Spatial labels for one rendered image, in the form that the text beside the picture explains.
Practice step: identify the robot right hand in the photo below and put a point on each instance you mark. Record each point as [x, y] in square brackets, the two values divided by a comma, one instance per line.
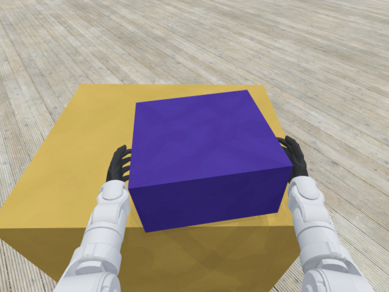
[296, 157]

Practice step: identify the robot left upper arm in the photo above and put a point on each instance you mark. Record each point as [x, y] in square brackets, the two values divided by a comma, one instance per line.
[95, 282]

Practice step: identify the robot left hand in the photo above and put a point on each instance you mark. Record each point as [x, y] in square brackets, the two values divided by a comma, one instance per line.
[116, 169]

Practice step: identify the robot left forearm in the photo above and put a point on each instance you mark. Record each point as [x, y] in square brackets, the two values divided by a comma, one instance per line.
[100, 247]

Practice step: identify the pedestal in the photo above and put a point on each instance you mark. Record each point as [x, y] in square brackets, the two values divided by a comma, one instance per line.
[46, 214]

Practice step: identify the robot right forearm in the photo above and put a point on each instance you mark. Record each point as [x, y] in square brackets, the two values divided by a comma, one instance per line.
[317, 237]

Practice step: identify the carton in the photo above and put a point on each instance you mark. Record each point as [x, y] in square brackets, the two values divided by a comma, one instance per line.
[203, 159]

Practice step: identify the robot right upper arm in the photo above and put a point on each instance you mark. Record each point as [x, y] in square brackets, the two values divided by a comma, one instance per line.
[323, 280]

